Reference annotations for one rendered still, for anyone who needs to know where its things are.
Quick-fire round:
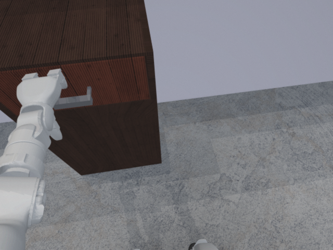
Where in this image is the drawer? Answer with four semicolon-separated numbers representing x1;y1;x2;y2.
0;56;150;116

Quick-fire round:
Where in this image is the left robot upper arm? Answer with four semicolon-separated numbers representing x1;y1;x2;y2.
0;176;47;250

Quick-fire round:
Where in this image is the cabinet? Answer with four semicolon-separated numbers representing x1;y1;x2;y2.
0;0;162;175

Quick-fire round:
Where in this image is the robot right shin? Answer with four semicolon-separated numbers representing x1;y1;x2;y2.
194;239;207;246

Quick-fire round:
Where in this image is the handle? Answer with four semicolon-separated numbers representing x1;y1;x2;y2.
53;86;93;110

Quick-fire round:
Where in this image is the left robot hand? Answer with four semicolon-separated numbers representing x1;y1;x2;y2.
17;69;68;141

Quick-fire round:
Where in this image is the robot left forearm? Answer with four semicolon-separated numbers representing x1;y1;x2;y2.
0;102;54;180

